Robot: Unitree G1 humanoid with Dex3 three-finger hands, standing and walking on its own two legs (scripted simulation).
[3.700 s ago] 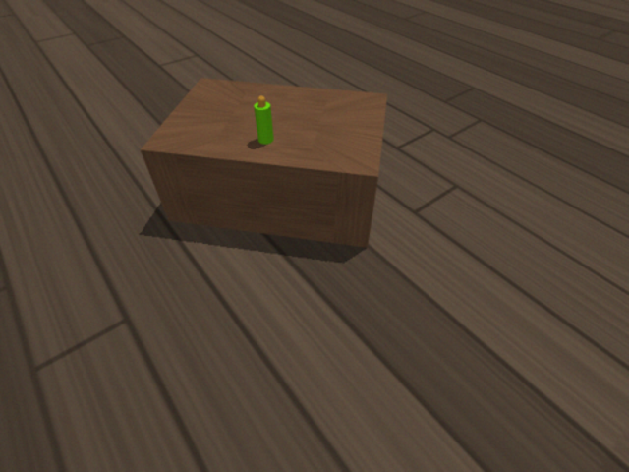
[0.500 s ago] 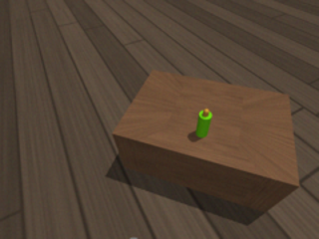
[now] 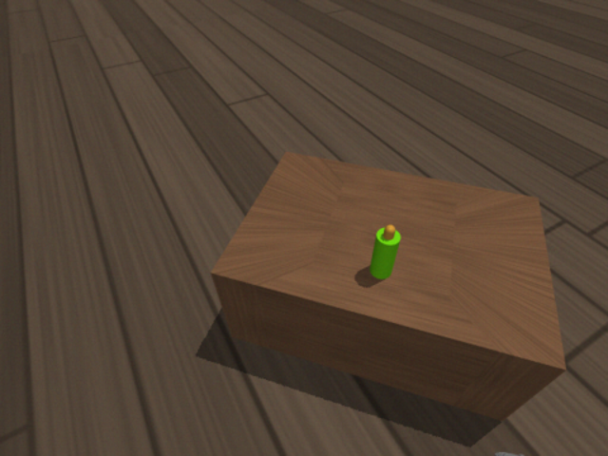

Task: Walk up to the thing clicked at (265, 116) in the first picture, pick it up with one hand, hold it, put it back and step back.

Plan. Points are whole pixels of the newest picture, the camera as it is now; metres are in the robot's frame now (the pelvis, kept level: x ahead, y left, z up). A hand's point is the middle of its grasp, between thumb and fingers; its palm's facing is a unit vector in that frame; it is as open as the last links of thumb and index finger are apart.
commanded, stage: walk up
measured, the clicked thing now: (385, 249) +0.70 -0.19 -0.29
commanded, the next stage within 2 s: stand in 1.18 s
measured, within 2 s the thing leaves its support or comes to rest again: neither
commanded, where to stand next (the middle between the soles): +0.09 -0.02 m, yaw +0 degrees
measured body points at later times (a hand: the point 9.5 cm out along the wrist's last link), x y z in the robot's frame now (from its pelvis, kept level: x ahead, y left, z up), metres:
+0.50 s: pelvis +0.02 -0.01 +0.01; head +0.03 +0.00 +0.46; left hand +0.12 +0.29 -0.12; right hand +0.08 -0.31 -0.12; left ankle +0.06 +0.13 -0.73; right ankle -0.01 -0.14 -0.73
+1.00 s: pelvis +0.02 +0.00 +0.01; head +0.03 +0.00 +0.46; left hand +0.11 +0.30 -0.12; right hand +0.10 -0.30 -0.12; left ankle +0.06 +0.13 -0.73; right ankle -0.01 -0.14 -0.73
